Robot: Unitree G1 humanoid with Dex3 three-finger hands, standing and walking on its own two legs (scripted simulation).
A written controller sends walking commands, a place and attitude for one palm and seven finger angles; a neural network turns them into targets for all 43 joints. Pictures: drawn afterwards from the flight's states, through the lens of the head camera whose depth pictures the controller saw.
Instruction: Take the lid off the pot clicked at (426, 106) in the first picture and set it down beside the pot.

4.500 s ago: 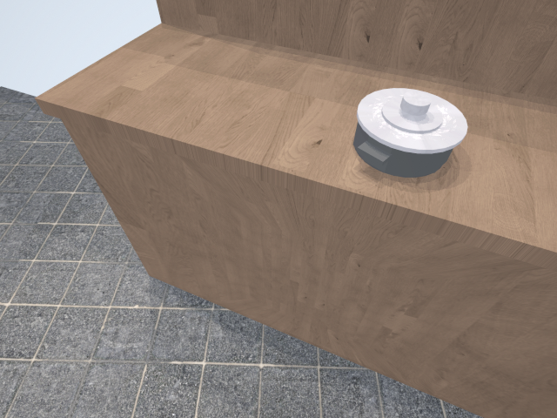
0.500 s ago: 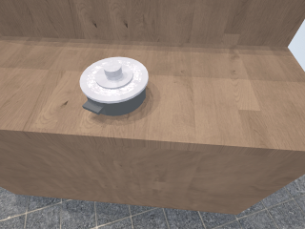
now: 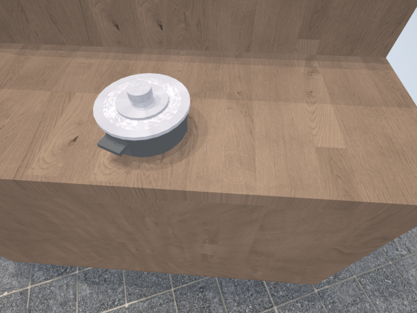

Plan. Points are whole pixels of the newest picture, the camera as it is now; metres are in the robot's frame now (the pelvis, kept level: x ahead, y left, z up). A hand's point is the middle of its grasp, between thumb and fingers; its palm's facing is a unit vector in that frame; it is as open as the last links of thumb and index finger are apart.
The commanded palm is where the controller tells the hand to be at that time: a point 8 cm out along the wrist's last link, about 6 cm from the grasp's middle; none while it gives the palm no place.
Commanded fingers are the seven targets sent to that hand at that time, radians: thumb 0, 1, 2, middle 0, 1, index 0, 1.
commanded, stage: look again from close up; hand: left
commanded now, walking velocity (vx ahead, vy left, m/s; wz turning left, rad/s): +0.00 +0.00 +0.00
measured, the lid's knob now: (139, 91) +0.47 +0.16 +0.16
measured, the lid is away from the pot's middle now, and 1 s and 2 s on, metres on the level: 0.00 0.00 0.00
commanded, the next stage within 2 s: lift the closed hand beside the body in 0.40 s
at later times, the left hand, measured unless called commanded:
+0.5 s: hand out of the picture +0.02 +0.18 -0.17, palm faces +0.01 -0.98 -0.22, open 7.4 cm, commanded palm +0.09 +0.23 -0.06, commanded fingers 0.00 0.90 0.90 -0.24 -0.35 -0.24 -0.35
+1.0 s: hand out of the picture +0.08 +0.23 +0.03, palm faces +0.29 -0.90 -0.32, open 3.6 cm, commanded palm +0.04 +0.26 +0.08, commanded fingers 0.00 0.90 0.90 -1.30 -1.50 -1.30 -1.50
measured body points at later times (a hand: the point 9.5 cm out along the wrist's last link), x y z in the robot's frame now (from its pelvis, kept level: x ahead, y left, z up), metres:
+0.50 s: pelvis +0.00 +0.00 +0.00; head +0.03 +0.00 +0.45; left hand +0.02 +0.23 -0.15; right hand +0.02 -0.23 -0.15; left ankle -0.05 +0.13 -0.73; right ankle -0.03 -0.12 -0.73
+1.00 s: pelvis -0.06 +0.01 +0.01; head -0.05 +0.00 +0.46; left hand +0.06 +0.27 +0.05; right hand +0.19 -0.20 -0.03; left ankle -0.05 +0.13 -0.73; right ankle -0.03 -0.12 -0.73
